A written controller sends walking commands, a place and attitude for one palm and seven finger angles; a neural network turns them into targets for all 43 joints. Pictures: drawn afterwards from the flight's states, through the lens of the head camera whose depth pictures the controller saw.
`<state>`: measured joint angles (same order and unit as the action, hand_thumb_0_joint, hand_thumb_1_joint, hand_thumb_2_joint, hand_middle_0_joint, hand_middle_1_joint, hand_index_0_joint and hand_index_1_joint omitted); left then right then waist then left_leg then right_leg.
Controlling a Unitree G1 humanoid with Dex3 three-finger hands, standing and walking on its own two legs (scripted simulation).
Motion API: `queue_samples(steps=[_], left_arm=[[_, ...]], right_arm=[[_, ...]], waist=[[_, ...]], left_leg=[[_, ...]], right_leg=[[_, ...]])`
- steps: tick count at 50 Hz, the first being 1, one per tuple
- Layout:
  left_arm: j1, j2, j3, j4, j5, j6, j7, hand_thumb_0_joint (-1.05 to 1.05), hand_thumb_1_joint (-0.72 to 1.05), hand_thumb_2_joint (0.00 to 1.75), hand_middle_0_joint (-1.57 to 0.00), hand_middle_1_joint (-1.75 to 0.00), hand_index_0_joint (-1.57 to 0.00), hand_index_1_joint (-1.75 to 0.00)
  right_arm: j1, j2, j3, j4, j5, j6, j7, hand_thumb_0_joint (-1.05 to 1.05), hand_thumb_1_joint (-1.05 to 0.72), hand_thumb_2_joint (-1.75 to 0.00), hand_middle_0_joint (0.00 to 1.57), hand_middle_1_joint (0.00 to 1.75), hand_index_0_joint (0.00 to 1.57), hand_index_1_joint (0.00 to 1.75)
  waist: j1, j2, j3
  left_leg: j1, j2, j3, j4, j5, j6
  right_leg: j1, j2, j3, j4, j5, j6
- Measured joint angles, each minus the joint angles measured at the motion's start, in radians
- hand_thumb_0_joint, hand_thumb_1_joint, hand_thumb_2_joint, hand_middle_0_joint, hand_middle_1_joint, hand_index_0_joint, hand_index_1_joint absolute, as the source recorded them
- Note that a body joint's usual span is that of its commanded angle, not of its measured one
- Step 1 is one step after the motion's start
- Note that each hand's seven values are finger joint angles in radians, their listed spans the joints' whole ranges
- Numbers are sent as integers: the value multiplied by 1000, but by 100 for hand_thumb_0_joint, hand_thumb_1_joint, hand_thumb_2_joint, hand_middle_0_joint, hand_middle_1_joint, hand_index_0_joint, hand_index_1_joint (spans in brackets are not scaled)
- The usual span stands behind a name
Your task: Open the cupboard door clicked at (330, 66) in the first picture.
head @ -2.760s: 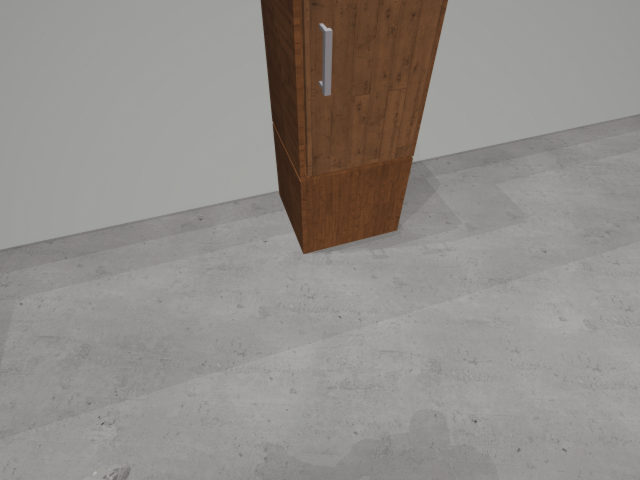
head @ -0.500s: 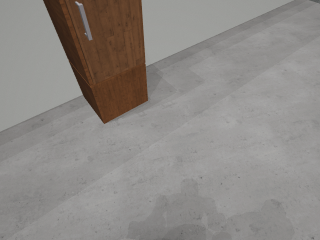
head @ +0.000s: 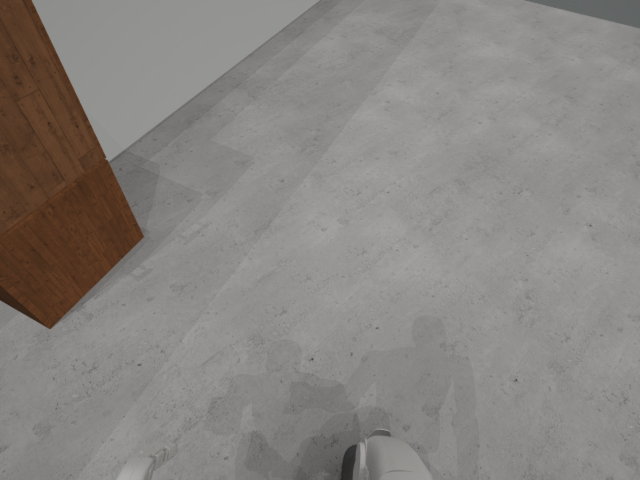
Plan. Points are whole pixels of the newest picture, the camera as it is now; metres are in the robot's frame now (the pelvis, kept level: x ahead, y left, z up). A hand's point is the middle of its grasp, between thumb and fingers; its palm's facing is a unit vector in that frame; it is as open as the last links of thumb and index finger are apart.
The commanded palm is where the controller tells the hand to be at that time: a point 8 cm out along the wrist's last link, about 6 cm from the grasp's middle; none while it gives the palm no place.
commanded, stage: walk to a spot facing it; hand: left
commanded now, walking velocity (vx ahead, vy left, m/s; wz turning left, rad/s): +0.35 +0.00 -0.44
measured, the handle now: out of the picture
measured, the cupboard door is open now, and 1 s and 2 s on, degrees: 0 0 0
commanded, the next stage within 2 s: turn to face it in 0.98 s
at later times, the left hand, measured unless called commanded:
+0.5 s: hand (202, 404) +0.25 +0.18 -0.17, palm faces -0.07 -0.98 -0.18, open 7.3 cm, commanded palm none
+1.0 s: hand (271, 258) +0.53 +0.09 -0.17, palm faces -0.40 -0.90 -0.16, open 7.3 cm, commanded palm none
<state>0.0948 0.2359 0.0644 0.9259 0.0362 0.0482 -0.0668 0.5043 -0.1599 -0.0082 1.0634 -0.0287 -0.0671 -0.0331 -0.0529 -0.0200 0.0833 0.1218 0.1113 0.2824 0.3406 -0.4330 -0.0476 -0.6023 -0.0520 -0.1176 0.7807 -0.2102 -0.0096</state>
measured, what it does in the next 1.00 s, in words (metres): walks ahead, turning right: right foot, then left foot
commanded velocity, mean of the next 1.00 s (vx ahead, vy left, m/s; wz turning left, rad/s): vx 0.34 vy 0.00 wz -0.36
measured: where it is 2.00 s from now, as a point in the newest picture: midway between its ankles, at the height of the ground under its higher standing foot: (355, 350)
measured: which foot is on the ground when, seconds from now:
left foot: down 0.00-0.08, up 0.10-0.50, down 0.52-1.00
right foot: up 0.00-0.06, down 0.08-0.54, up 0.56-1.00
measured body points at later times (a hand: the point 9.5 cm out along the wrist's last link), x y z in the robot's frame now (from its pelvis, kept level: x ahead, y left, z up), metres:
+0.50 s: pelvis +0.19 -0.01 +0.00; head +0.18 +0.02 +0.45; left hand +0.25 +0.23 -0.16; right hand +0.24 -0.25 -0.13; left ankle +0.27 +0.09 -0.72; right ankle +0.16 -0.11 -0.73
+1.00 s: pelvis +0.39 -0.05 +0.00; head +0.43 -0.05 +0.45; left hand +0.55 +0.14 -0.16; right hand +0.20 -0.18 -0.14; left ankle +0.28 +0.09 -0.73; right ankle +0.48 -0.20 -0.70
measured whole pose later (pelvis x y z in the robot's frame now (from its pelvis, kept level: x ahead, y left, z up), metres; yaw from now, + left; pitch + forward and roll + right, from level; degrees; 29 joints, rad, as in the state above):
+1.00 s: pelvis +0.39 -0.05 +0.00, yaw -23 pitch +0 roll -1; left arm 0.16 0.19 0.08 1.02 0.04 0.02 -0.04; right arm 0.51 -0.10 -0.03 1.15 -0.03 -0.07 -0.03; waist -0.04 -0.01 0.09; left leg 0.12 0.12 0.38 0.36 -0.44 -0.05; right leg -0.56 -0.04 -0.16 0.72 -0.19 -0.04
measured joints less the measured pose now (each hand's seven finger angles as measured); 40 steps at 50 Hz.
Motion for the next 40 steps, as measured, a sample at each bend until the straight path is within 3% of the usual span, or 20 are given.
queue_samples(steps=[2,4,5,7,10,13,17,22,26,29,31,33,40], left_arm=[[-33,-11,-9,-8,-1,-19,1,1,92,90,-20,-29,-19,-30],[-43,-10,-18,-23,-1,-52,3,1,91,90,-20,-29,-20,-30],[-49,-14,-17,-28,-7,-70,10,1,91,90,-20,-29,-20,-30],[-46,-26,-20,-27,-21,-83,24,1,91,90,-20,-29,-20,-30],[-10,-37,-26,-3,-22,-75,43,1,91,90,-20,-29,-20,-30],[36,-49,-13,26,-21,-78,63,0,93,90,-21,-30,-20,-30],[86,-33,-6,51,-12,-83,66,-1,95,90,-21,-30,-20,-30],[157,-26,-10,73,-8,-87,62,0,93,90,-20,-30,-20,-30],[225,-28,-9,91,-11,-82,61,0,92,90,-20,-30,-20,-30],[262,-29,-3,120,-13,-62,58,1,92,90,-20,-30,-20,-30],[272,-35,0,144,-8,-50,51,1,92,90,-20,-29,-20,-30],[271,-40,6,154,-2,-46,44,1,92,90,-20,-29,-20,-30],[225,-60,19,139,4,-27,36,1,91,90,-20,-29,-20,-30]], right_arm=[[25,3,-2,22,3,7,3,0,-91,-90,20,30,20,30],[61,13,-2,40,13,20,12,0,-91,-90,20,30,20,30],[55,13,-4,47,20,31,15,0,-91,-90,20,30,20,30],[7,5,-13,50,23,47,15,1,-91,-90,20,30,20,30],[-79,0,-25,19,11,56,17,1,-91,-90,20,30,20,30],[-153,-2,-32,-31,2,53,21,1,-91,-90,20,30,20,30],[-220,5,-37,-76,-3,49,33,0,-91,-90,20,30,20,30],[-274,3,-43,-93,-1,41,46,0,-92,-90,20,30,20,30],[-290,-5,-39,-98,2,23,49,0,-92,-90,20,30,20,30],[-300,5,-30,-101,-6,1,41,0,-92,-90,20,30,20,30],[-281,13,-25,-99,-4,-10,32,0,-91,-90,20,30,20,30],[-252,23,-29,-83,2,-19,17,0,-92,-90,20,30,20,30],[-136,23,-28,4,9,-23,-2,-1,-94,-90,20,30,20,30]], waist=[[-11,7,21],[-11,-14,20],[-5,-14,27],[-12,5,51],[-20,11,41],[-17,18,2],[7,27,-56],[52,26,-99],[81,20,-113],[86,-15,-102],[77,-17,-99],[76,-22,-94],[74,-24,-73]], left_leg=[[6,26,22,75,-51,-16],[-68,56,15,319,-74,-14],[-152,66,-34,523,-80,-9],[-318,63,-153,834,-52,5],[-513,68,-215,954,44,10],[-642,80,-225,864,107,2],[-698,78,-213,687,174,-9],[-623,38,-200,454,178,-1],[-481,-3,-179,255,182,14],[-439,-29,-124,265,161,76],[-389,-34,-97,227,145,91],[-329,-41,-71,159,154,89],[-170,-43,0,7,140,75]], right_leg=[[59,34,-30,-90,-20,-33],[148,44,-41,-187,48,-79],[134,48,-39,-148,84,-94],[145,73,-38,-97,29,-99],[213,104,-21,-163,5,-89],[269,123,3,-249,28,-86],[331,135,31,-321,27,-80],[399,134,61,-350,-14,-58],[433,123,79,-303,-90,-29],[349,88,102,-35,-214,-36],[255,68,94,192,-191,-36],[175,39,90,316,-118,-27],[-5,-41,79,340,27,12]])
